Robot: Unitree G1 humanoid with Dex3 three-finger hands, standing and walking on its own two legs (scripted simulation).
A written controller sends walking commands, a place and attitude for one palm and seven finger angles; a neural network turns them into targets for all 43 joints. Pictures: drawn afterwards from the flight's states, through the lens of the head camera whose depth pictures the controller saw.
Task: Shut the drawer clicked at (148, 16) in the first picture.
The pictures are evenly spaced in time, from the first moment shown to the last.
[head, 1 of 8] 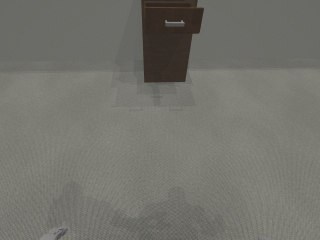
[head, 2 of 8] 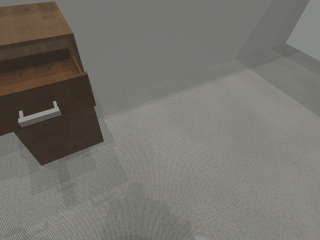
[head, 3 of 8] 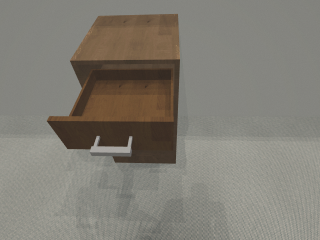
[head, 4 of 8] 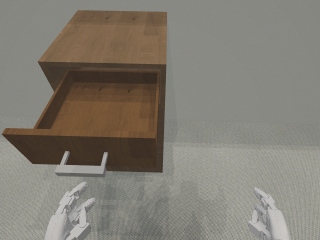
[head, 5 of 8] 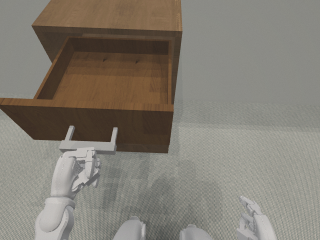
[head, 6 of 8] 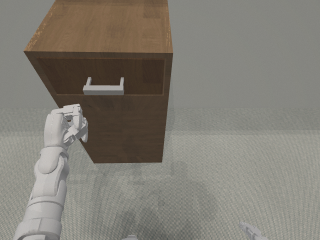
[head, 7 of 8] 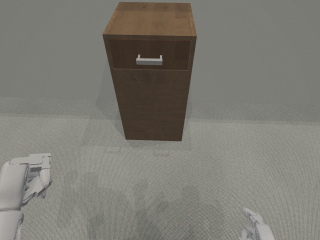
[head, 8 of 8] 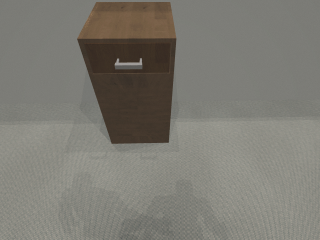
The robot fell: no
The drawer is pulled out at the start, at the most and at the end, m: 0.30 0.30 0.00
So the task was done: yes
